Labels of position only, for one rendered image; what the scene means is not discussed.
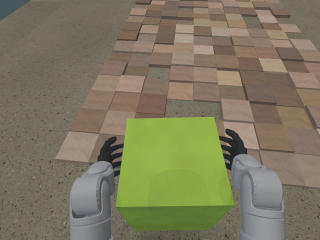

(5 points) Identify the robot left hand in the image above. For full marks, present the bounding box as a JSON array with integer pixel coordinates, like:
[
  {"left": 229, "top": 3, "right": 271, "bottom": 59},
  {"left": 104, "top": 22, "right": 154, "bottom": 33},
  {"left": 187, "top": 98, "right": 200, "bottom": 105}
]
[{"left": 97, "top": 136, "right": 124, "bottom": 177}]

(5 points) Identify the robot left forearm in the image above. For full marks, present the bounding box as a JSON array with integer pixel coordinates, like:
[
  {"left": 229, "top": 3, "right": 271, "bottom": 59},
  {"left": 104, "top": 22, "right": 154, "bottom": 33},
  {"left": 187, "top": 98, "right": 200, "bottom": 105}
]
[{"left": 69, "top": 161, "right": 116, "bottom": 240}]

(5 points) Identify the robot right hand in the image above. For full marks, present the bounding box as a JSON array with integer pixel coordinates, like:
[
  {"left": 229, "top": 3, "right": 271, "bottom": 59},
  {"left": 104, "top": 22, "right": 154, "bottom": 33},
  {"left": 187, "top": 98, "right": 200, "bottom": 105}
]
[{"left": 219, "top": 128, "right": 247, "bottom": 171}]

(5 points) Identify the carton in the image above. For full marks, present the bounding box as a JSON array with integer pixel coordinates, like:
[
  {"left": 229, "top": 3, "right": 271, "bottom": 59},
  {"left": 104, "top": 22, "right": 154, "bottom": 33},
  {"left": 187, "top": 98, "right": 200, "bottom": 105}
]
[{"left": 115, "top": 117, "right": 235, "bottom": 231}]

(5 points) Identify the robot right forearm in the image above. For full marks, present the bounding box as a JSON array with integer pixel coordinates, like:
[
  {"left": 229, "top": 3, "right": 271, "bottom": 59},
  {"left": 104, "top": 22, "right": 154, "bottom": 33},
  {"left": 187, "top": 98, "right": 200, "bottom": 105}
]
[{"left": 231, "top": 154, "right": 288, "bottom": 240}]

